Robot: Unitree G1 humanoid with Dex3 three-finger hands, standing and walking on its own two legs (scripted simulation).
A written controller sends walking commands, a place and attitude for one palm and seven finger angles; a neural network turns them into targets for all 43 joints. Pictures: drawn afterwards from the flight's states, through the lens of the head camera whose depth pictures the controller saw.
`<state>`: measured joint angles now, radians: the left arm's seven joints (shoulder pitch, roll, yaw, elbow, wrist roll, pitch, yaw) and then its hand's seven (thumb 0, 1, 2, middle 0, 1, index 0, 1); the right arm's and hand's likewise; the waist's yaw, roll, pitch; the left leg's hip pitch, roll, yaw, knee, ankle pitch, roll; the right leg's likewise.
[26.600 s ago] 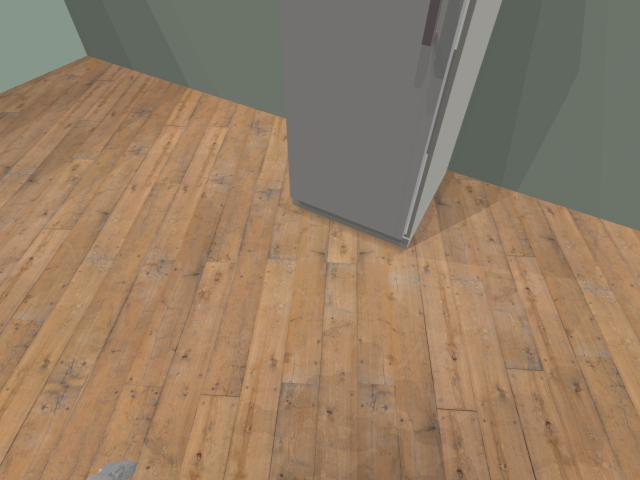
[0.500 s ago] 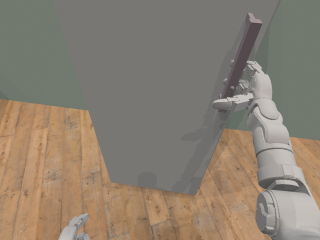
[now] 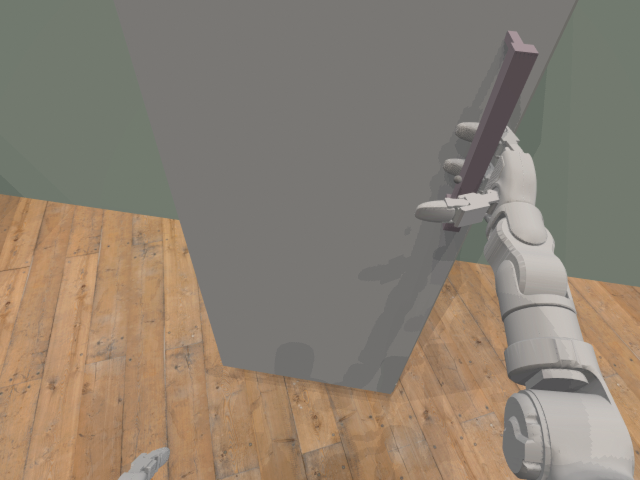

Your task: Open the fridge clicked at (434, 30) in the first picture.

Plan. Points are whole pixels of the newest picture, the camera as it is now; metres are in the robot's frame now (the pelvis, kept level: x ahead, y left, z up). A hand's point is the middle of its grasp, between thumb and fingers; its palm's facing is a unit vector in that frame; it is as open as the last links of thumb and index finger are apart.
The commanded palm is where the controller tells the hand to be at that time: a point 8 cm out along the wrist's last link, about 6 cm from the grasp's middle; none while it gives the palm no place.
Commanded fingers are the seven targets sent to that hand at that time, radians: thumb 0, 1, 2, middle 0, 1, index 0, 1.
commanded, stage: slide the fingers in behind the handle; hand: right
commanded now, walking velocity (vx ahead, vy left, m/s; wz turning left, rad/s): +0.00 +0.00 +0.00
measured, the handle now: (477, 143) +0.49 -0.16 +0.21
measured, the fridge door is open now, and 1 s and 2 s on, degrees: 0 0 0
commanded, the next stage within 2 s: grip the handle and tug to test in 0.56 s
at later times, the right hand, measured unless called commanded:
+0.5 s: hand (457, 179) +0.43 -0.13 +0.19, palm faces +0.09 +1.00 +0.01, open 14.1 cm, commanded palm +0.41 -0.17 +0.19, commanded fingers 0.00 0.50 -0.30 0.30 1.20 0.30 1.20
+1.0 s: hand (459, 179) +0.43 -0.13 +0.19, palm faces +0.08 +1.00 +0.02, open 11.2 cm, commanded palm +0.41 -0.17 +0.19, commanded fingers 0.00 -0.34 -0.66 0.39 1.32 0.39 1.32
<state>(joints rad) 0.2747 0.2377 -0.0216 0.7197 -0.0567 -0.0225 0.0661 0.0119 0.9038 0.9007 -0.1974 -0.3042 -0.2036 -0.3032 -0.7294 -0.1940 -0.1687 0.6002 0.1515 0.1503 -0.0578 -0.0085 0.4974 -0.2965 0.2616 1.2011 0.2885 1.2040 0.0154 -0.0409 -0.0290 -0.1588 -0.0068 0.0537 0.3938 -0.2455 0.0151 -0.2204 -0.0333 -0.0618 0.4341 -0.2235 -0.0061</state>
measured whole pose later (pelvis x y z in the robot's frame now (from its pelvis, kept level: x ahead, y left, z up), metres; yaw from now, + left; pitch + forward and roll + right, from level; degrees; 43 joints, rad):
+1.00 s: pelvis +0.00 +0.00 +0.00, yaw +0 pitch +1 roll +1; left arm 0.26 0.23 -0.03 0.72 -0.05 -0.02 0.07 0.01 0.90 0.90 -0.20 -0.30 -0.20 -0.30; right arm -0.76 -0.19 -0.15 0.63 0.15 0.16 -0.06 0.00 0.09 -0.47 0.31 1.26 0.34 1.26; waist 0.01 -0.03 -0.03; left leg -0.16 0.00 0.06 0.39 -0.24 0.01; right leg -0.23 -0.03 -0.06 0.44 -0.22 -0.01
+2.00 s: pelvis +0.01 +0.00 +0.00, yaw +1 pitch +1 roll +0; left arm 0.25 0.23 -0.03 0.68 -0.06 -0.03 0.04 0.01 0.90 0.90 -0.20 -0.30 -0.20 -0.30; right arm -0.63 -0.18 -0.16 0.45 0.16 0.19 -0.08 0.01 -0.75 -0.78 0.32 1.40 0.33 1.40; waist 0.01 -0.04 -0.04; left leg -0.14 0.00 0.04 0.39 -0.26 0.01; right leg -0.20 -0.03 -0.07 0.42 -0.24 -0.01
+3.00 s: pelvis +0.13 +0.03 +0.02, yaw +6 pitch +3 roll -1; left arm 0.17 0.22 -0.03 0.49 0.02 0.04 0.02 0.01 0.90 0.90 -0.20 -0.30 -0.20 -0.30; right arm 0.47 -0.23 -0.12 -0.63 0.10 0.03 -0.08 -0.06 -0.57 -0.76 0.40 1.38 0.28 1.36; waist -0.03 -0.06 -0.01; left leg -0.24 -0.03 0.04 0.63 -0.30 -0.02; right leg -0.09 -0.03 -0.03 0.47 -0.13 0.00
